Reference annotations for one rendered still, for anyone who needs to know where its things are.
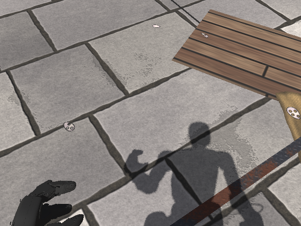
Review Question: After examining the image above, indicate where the robot left hand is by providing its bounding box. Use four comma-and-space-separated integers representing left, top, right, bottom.
9, 180, 84, 226

